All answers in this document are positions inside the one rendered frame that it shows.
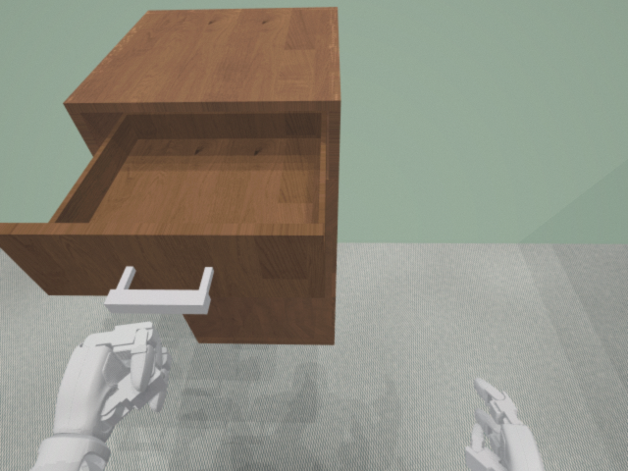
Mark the robot left forearm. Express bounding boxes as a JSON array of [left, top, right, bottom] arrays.
[[29, 434, 111, 471]]

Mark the cabinet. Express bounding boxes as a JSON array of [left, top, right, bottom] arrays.
[[63, 7, 340, 345]]

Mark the robot right hand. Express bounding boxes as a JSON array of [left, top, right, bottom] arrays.
[[465, 378, 545, 471]]

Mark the handle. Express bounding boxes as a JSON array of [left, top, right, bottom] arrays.
[[104, 267, 214, 314]]

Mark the robot left hand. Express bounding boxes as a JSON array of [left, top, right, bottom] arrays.
[[53, 322, 173, 443]]

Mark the drawer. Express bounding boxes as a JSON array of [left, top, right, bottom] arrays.
[[0, 111, 327, 298]]

